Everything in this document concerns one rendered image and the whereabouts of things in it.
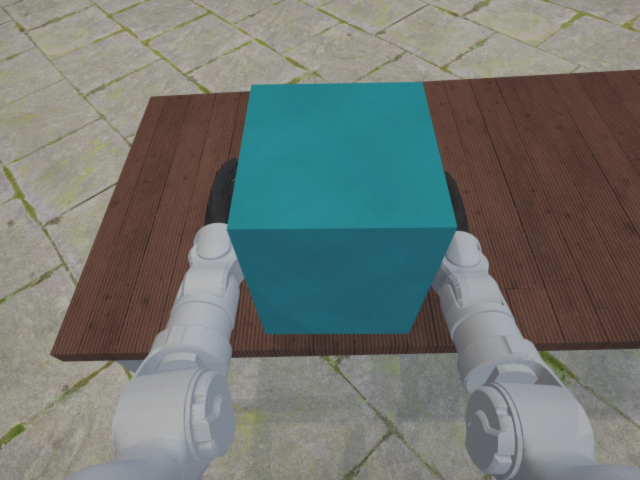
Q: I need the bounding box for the right robot hand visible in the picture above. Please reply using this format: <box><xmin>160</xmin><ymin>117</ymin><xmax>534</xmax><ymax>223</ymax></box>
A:
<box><xmin>444</xmin><ymin>171</ymin><xmax>469</xmax><ymax>233</ymax></box>

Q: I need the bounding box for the right robot upper arm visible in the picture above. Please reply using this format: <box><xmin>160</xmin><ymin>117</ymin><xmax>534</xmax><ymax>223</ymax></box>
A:
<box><xmin>465</xmin><ymin>382</ymin><xmax>640</xmax><ymax>480</ymax></box>

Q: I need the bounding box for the table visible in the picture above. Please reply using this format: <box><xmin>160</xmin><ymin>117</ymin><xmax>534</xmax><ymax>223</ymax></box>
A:
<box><xmin>50</xmin><ymin>70</ymin><xmax>640</xmax><ymax>373</ymax></box>

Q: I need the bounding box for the carton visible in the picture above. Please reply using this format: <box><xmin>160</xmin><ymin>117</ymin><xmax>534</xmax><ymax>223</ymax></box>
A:
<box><xmin>227</xmin><ymin>82</ymin><xmax>458</xmax><ymax>334</ymax></box>

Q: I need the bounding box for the left robot upper arm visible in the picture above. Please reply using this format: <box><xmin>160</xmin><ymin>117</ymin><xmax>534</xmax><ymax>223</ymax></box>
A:
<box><xmin>64</xmin><ymin>367</ymin><xmax>236</xmax><ymax>480</ymax></box>

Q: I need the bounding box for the right robot forearm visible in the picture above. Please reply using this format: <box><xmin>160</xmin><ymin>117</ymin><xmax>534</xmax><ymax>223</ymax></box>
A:
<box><xmin>431</xmin><ymin>231</ymin><xmax>595</xmax><ymax>457</ymax></box>

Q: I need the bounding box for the left robot forearm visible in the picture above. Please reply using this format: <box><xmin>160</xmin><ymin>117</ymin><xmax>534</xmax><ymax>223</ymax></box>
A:
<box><xmin>112</xmin><ymin>223</ymin><xmax>244</xmax><ymax>451</ymax></box>

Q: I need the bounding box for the left robot hand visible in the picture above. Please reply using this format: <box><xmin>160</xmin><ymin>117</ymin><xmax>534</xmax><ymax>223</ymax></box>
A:
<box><xmin>204</xmin><ymin>158</ymin><xmax>238</xmax><ymax>226</ymax></box>

